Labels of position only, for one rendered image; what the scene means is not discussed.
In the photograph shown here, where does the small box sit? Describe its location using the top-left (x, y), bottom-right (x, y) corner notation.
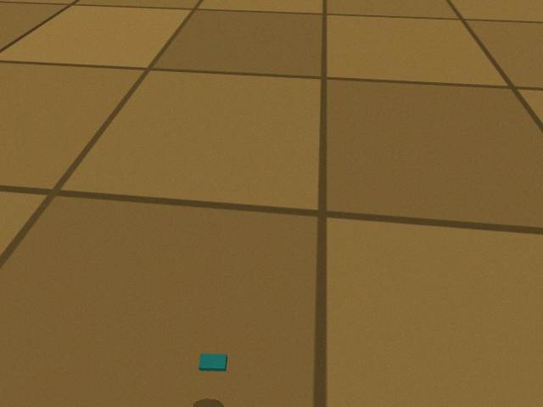
top-left (199, 354), bottom-right (227, 371)

